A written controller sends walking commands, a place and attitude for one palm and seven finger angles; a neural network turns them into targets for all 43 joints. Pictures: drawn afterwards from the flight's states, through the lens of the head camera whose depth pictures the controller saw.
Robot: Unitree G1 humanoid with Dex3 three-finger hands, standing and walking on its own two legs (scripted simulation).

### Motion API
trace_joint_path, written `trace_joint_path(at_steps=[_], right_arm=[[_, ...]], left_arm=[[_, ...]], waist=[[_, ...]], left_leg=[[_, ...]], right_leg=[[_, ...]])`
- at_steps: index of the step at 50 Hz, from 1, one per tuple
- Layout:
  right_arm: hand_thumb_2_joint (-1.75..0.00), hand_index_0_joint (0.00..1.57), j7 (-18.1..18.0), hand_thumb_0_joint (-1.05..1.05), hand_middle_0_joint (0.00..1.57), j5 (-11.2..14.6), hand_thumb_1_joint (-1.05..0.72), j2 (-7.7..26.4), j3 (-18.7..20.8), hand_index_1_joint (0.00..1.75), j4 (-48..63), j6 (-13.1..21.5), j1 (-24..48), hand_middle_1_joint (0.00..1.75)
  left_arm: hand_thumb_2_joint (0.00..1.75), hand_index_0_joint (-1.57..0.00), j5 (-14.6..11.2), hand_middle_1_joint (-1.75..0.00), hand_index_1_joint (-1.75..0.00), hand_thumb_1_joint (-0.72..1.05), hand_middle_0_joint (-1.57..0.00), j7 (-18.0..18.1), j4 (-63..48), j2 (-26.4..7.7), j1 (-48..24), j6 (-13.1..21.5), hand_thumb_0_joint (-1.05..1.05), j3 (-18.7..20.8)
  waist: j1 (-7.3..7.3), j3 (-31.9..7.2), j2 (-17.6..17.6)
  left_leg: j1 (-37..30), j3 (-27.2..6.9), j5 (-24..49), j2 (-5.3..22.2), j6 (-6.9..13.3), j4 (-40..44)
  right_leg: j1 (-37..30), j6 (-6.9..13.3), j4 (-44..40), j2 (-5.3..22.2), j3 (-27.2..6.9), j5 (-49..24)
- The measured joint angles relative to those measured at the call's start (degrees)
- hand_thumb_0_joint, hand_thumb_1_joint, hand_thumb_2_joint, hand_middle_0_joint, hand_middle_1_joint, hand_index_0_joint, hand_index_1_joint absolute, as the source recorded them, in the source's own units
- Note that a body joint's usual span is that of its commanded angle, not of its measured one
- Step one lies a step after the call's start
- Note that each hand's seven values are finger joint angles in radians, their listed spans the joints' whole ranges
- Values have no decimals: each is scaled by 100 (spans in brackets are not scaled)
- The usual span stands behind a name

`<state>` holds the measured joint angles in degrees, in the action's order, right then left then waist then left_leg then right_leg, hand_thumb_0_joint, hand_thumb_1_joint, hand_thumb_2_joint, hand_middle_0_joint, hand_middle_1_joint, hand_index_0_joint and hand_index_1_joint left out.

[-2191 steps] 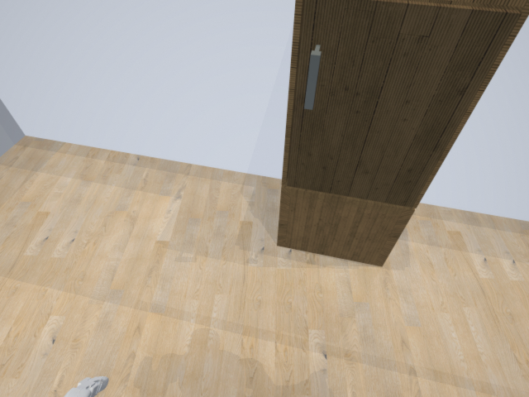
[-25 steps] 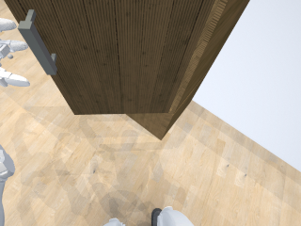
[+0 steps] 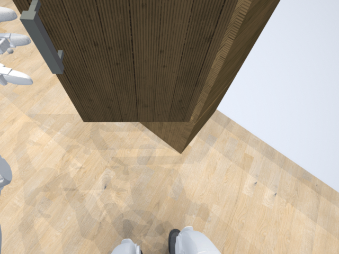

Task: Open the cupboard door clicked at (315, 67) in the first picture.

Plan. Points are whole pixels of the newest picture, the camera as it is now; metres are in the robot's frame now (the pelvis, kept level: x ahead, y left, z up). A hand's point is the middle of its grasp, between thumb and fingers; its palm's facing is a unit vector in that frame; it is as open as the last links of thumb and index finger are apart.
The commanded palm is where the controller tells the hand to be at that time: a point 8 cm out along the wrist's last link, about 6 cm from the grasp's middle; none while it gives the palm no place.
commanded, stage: move the hooked fingers beside the handle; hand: left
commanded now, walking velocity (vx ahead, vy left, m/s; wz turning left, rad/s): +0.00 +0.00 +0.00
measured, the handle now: (47, 39) +0.56 +0.22 +0.12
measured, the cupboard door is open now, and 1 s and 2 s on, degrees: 41 41 39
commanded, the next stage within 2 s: slide the fingers in behind the handle in 0.14 s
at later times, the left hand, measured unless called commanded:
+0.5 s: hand (16, 51) +0.52 +0.27 +0.12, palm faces -0.06 -1.00 +0.01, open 14.0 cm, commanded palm +0.51 +0.30 +0.12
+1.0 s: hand (30, 57) +0.51 +0.24 +0.12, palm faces -0.04 -1.00 -0.02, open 14.6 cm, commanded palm +0.49 +0.26 +0.12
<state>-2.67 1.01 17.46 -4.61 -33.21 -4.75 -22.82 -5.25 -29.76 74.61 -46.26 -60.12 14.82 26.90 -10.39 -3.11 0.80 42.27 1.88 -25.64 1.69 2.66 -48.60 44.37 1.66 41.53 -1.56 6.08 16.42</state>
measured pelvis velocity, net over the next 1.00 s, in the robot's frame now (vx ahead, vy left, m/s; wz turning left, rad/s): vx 0.01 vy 0.01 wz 0.02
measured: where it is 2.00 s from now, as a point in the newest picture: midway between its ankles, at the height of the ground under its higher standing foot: outside the picture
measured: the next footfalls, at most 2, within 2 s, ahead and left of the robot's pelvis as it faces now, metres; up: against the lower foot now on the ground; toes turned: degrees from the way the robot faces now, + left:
none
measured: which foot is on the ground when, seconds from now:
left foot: down 0.00-1.00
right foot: down 0.00-1.00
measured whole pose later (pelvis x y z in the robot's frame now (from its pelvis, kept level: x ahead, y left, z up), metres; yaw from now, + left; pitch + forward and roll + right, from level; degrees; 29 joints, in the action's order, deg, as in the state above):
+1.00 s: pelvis +0.01 +0.01 +0.00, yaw +1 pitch +19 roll -4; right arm -0.6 -0.1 16.2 -2.6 -36.4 -3.9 -24.2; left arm -8.9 -22.8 66.3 -34.2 -54.7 15.1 19.5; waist -7.4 -5.1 1.9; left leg 40.3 0.6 -26.5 0.8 2.9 -48.3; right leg 41.8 1.0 41.1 -0.8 6.9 17.7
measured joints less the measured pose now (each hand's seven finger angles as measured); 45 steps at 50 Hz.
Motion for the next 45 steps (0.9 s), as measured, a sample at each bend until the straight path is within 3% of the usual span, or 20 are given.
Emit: trace_joint_path(at_steps=[7,15,22,32,45], right_arm=[[-89,20,-35,0,21,-12,-90,69,-21,30,-60,-11,-236,30],[-89,20,-1,0,21,-33,-90,64,24,30,-81,-73,-431,30],[-89,20,60,0,21,-80,-90,-3,70,30,-91,-59,-465,30],[-89,20,183,0,21,-115,-90,-126,120,30,-62,-29,-320,30],[-89,20,211,0,21,-125,-90,-128,198,30,-195,59,-165,30]], left_arm=[[30,-30,-13,-120,-120,-50,-30,-170,134,-257,-55,-62,-1,142],[30,-30,-6,-120,-120,-50,-30,-191,-51,-271,54,-10,-1,227],[30,-30,-74,-120,-120,-50,-30,-53,-363,101,220,-63,-1,12],[30,-27,-152,-121,-121,-50,-30,413,-641,606,497,-44,-1,-190],[30,-19,-341,-120,-118,-50,-30,697,-813,1009,565,26,-1,-525]], waist=[[-88,31,-7],[-148,-35,-16],[-78,-128,40],[76,-240,118],[260,-213,138]], left_leg=[[179,52,17,20,21,-51],[252,68,-25,44,42,-104],[171,55,-49,8,66,-54],[-29,24,-118,-26,81,-14],[-131,-77,-110,-76,47,8]], right_leg=[[188,-10,23,-19,-49,-56],[241,-36,9,-45,-69,-64],[142,-81,-58,-16,-64,-40],[-66,-116,-81,10,-46,49],[-186,-93,-51,56,39,114]])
